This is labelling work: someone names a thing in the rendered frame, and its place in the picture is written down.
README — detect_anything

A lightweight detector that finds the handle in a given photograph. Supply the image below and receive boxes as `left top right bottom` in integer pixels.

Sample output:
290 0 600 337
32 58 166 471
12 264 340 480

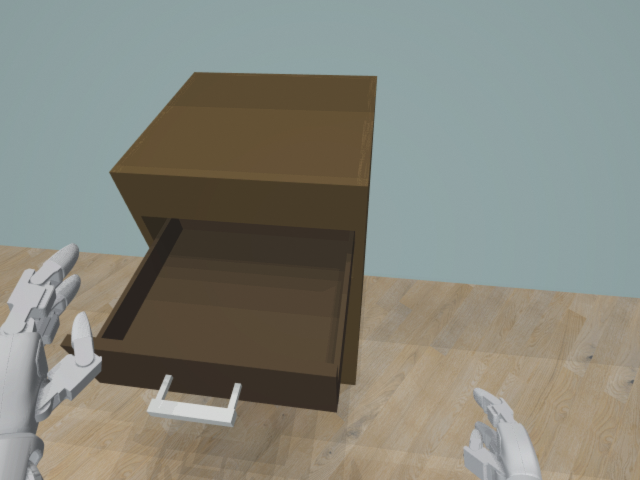
146 375 242 427

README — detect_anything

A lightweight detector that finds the robot right hand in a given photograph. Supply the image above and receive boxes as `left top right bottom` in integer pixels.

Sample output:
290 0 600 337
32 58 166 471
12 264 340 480
463 388 542 480

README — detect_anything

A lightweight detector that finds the robot left hand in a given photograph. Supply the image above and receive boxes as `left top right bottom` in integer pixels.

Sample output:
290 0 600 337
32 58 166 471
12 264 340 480
0 243 102 435

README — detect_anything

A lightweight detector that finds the robot left forearm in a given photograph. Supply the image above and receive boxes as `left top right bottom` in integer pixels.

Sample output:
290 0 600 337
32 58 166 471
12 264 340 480
0 433 44 480

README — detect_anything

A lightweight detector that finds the drawer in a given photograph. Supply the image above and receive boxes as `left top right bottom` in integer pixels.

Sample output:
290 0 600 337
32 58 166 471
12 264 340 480
60 218 355 413

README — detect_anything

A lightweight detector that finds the cabinet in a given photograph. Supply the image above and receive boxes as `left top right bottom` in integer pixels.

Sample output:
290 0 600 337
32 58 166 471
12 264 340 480
109 72 377 385

